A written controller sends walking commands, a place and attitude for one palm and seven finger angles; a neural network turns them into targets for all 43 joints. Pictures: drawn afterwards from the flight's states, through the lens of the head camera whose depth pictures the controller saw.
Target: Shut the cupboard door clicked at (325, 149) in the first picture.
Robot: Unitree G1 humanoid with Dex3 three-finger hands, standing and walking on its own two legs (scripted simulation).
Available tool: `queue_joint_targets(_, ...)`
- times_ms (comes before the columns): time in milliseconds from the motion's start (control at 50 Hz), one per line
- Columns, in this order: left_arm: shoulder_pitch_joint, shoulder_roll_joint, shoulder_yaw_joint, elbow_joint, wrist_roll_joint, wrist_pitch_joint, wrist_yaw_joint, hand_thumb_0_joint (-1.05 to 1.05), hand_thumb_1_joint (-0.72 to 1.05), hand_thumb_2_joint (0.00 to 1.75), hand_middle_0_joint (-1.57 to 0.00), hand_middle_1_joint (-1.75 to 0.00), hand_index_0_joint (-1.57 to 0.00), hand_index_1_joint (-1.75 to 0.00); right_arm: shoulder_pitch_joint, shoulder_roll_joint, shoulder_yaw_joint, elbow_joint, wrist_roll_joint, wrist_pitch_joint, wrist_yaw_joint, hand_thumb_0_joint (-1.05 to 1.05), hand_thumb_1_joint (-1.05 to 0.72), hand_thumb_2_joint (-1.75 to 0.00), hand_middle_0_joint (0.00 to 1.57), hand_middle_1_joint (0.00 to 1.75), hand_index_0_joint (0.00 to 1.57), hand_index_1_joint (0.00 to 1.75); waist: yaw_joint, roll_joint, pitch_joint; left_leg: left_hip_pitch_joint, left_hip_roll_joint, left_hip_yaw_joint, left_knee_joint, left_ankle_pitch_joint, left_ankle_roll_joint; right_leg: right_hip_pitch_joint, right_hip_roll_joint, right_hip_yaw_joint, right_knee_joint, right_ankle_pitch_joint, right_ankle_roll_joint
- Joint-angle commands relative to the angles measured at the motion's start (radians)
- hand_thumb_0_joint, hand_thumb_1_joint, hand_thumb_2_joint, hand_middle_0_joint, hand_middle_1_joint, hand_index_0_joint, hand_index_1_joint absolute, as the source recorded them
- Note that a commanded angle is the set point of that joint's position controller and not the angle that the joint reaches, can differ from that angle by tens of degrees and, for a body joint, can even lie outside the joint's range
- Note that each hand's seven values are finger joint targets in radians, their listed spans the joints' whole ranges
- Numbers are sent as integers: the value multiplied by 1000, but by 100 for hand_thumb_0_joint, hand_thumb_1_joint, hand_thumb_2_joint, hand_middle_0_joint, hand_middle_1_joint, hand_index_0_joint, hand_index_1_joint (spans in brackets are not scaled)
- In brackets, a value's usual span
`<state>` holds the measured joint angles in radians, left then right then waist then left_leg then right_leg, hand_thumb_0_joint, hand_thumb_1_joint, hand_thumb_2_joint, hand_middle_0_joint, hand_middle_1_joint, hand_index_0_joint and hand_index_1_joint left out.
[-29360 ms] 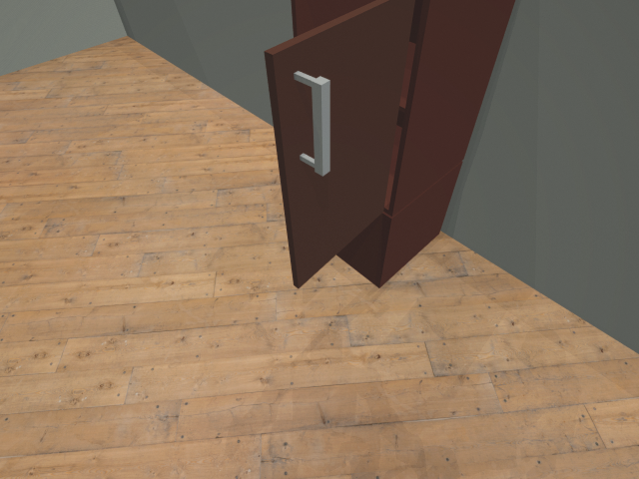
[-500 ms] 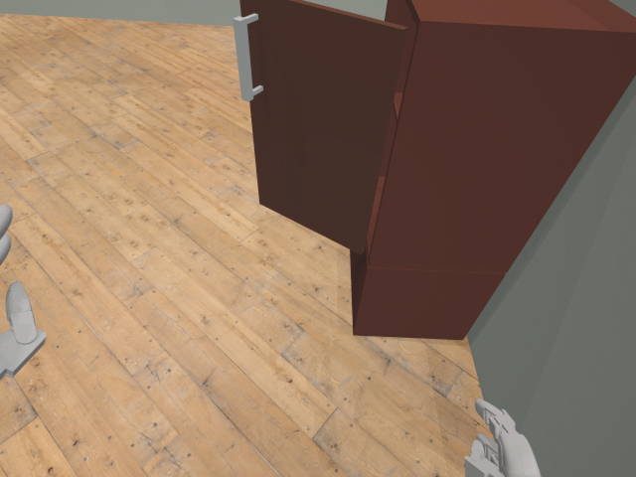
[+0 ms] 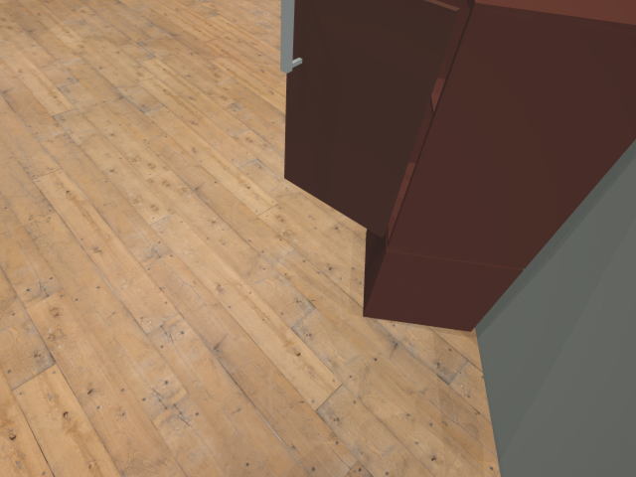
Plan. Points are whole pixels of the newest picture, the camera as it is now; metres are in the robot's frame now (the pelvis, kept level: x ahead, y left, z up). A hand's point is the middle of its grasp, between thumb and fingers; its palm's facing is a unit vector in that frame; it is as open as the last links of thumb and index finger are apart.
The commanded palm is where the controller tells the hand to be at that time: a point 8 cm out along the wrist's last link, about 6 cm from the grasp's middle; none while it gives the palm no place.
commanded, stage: let the arm hang, fingers relaxed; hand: left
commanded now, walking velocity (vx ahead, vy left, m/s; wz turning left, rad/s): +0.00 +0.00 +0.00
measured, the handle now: (293, 29) +0.95 +0.12 +0.12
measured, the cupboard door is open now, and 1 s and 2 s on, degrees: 58 58 58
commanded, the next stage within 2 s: look to check the result in 0.66 s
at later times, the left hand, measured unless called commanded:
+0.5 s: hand out of the picture +0.00 +0.17 -0.17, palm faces -0.01 -0.98 -0.19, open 7.4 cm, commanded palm none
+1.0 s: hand out of the picture -0.01 +0.16 -0.17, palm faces +0.00 -0.98 -0.18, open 7.4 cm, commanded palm none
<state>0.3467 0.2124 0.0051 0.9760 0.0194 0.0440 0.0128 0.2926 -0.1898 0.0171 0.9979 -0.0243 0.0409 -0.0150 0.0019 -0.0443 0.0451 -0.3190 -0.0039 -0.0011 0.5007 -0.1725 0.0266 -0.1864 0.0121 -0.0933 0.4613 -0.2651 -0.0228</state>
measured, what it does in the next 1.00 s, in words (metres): stands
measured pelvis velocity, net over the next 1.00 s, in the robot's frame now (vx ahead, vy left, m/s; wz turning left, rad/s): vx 0.02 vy -0.01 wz -0.04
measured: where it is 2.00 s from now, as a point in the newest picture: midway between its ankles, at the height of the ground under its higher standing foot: outside the picture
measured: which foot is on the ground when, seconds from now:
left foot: down 0.00-1.00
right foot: down 0.00-1.00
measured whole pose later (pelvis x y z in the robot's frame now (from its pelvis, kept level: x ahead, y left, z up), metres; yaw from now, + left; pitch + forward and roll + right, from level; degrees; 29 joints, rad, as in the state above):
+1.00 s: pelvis +0.02 -0.01 +0.01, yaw -2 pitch -1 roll +0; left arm 0.34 0.13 0.00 1.16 0.01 -0.01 0.04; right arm 0.31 -0.12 0.00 1.14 -0.01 0.01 -0.04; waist -0.01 0.01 0.02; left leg -0.22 0.00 0.03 0.41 -0.17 0.02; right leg -0.11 0.02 -0.05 0.39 -0.25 -0.03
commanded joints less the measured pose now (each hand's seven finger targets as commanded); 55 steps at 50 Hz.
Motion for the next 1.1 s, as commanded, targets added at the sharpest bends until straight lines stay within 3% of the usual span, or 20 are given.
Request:
queue_joint_targets(0, 30, 102, 26, 17, -4, -35, 5, 0, 90, 90, -20, -30, -20, -30, -13, -138, -41, -44, 4, -26, -14, 0, -90, -90, 20, 30, 20, 30, -4, 170, 7, -11, 98, -148, -218, -270, 9, -15, -85, 130, -129, -110, -35)
queue_joint_targets(60, 39, 90, 24, 63, -3, -42, 7, 0, 90, 90, -20, -30, -20, -30, 26, -137, -45, -11, 7, -31, -17, 0, -90, -90, 20, 30, 20, 30, -9, 69, 5, 28, 107, -149, -214, -223, 15, -33, -92, 133, -143, -105, -33)
queue_joint_targets(200, 57, 76, 21, 127, -4, -48, 16, 0, 90, 90, -20, -30, -20, -30, 56, -115, -45, 49, 10, -34, -19, 0, -90, -90, 20, 30, 20, 30, -13, 3, 39, 71, 104, -120, -205, -161, 16, -84, -100, 146, -163, -120, -31)
queue_joint_targets(300, 64, 59, 18, 144, -5, -48, 20, 0, 90, 90, -20, -30, -20, -30, 60, -91, -39, 77, 10, -34, -19, 0, -90, -90, 20, 30, 20, 30, -12, 23, 77, 75, 103, -106, -210, -134, 15, -108, -103, 148, -165, -113, -28)
queue_joint_targets(420, 60, 54, 18, 147, -6, -55, 24, 0, 90, 90, -20, -30, -20, -30, 70, -62, -33, 91, 11, -36, -17, 0, -90, -90, 20, 30, 20, 30, -12, 21, 63, 102, 89, -70, -172, -38, 7, -99, -114, 157, -179, -82, -29)
queue_joint_targets(540, 46, 34, 20, 149, -8, -55, 25, 0, 90, 90, -20, -30, -20, -30, 72, -37, -28, 100, 9, -42, -20, 0, -90, -90, 20, 30, 20, 30, -10, 63, 59, 87, 89, -69, -173, 0, 2, -63, -113, 151, -169, -26, -27)
queue_joint_targets(780, 54, 16, 17, 158, -12, -62, 28, 0, 90, 90, -20, -30, -20, -30, 86, -33, -27, 112, 10, -43, -26, 0, -90, -90, 20, 30, 20, 30, -12, 51, 24, 121, 94, -61, -151, 62, 0, -29, -114, 152, -177, 32, -29)
queue_joint_targets(1080, 64, 18, 17, 168, -11, -60, 30, 0, 90, 90, -20, -30, -20, -30, 68, -47, -26, 116, 13, -47, -29, 0, -90, -90, 20, 30, 20, 30, -9, 62, 32, 145, 106, -66, -165, 95, 7, -9, -107, 143, -170, 72, -22)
